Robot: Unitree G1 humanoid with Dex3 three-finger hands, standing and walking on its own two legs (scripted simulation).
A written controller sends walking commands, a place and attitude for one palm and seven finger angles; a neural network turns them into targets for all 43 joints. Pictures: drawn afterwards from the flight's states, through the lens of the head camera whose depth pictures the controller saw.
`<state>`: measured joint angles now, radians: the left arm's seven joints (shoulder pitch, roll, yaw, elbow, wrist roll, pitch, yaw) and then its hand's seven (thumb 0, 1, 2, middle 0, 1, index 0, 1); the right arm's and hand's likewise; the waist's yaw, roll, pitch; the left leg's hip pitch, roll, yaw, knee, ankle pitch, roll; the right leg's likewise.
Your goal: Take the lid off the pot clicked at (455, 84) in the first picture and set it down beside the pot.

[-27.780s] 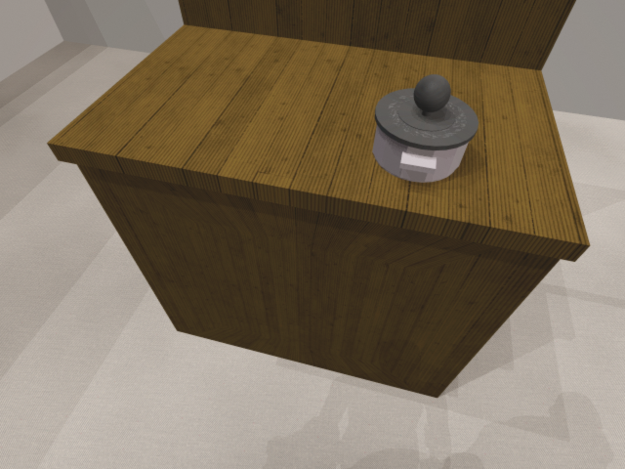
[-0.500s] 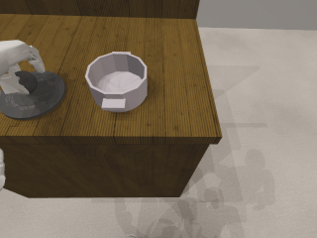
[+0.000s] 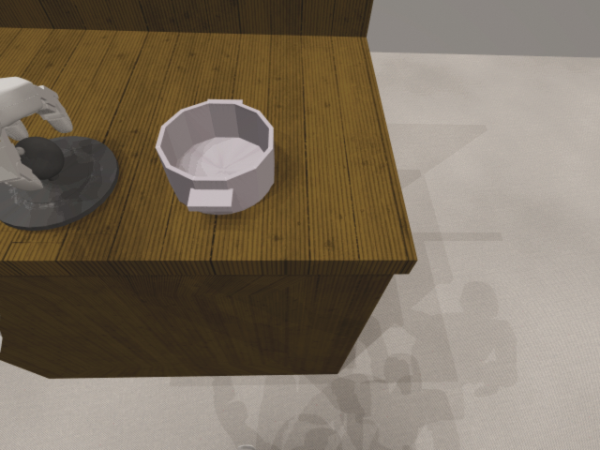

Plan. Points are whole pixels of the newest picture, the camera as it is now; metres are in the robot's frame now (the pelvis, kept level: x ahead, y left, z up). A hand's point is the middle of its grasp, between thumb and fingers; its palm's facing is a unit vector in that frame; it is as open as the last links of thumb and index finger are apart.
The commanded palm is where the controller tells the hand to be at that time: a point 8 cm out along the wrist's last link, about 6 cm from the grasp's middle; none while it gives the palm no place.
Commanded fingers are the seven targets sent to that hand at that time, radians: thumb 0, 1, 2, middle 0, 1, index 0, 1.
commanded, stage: raise the empty hand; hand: left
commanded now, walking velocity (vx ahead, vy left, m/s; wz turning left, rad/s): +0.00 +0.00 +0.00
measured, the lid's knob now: (38, 158) +0.46 +0.34 +0.11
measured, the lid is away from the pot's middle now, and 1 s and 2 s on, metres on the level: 0.23 0.23 0.23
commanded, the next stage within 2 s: draw the hand back to the body in 1.24 s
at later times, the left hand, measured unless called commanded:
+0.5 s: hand out of the picture +0.44 +0.34 +0.20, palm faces -0.29 -0.10 -0.95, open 11.0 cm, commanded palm +0.45 +0.34 +0.27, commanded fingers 0.00 -0.12 0.88 -0.47 -0.64 -0.47 -0.64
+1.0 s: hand out of the picture +0.46 +0.34 +0.25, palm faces -0.22 -0.12 -0.97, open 11.0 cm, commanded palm +0.46 +0.35 +0.33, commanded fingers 0.00 -0.12 0.88 -0.47 -0.64 -0.47 -0.64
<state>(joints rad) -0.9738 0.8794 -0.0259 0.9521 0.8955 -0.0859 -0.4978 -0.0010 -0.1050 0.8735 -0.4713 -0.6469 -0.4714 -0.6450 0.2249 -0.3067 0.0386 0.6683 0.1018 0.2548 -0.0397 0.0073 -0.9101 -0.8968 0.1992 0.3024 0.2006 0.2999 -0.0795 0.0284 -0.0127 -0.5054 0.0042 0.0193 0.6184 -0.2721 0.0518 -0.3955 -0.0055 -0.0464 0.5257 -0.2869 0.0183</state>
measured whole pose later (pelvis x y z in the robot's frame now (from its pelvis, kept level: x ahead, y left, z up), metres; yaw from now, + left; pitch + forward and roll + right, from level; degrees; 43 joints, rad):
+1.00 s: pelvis +0.01 +0.01 +0.01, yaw +1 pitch +8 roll -2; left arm -1.21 0.93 -0.09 0.94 0.90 0.03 -0.57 0.00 -0.11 0.88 -0.48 -0.63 -0.48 -0.63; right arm 0.22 -0.32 0.06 0.68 0.10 0.23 -0.03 0.01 -0.91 -0.90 0.20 0.30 0.20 0.30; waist -0.07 0.04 0.00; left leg -0.42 -0.02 0.02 0.52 -0.23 0.06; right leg -0.31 -0.02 -0.05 0.43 -0.25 0.02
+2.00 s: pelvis +0.01 -0.02 +0.01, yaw -1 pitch +2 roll -1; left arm -0.67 0.70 0.29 0.37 0.08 0.01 -0.17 0.00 -0.12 0.88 -0.48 -0.63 -0.48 -0.63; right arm 0.17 -0.26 0.08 0.60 0.08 0.13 -0.04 0.01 -0.91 -0.90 0.20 0.30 0.20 0.30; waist 0.03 0.02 0.02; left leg -0.25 0.01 0.04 0.45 -0.23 0.02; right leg -0.17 0.01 -0.02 0.40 -0.26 -0.01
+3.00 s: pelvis +0.02 -0.02 +0.02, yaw -2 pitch -4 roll -1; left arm -0.03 0.44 0.45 -0.35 -0.14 -0.07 0.06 0.01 0.87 0.90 -0.21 -0.31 -0.21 -0.30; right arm 0.12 -0.23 0.04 0.69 0.01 0.00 -0.06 0.01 -0.91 -0.90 0.20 0.30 0.20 0.30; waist 0.07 0.05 0.03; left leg -0.09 0.02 0.06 0.38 -0.23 0.01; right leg -0.01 0.02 0.00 0.32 -0.24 -0.01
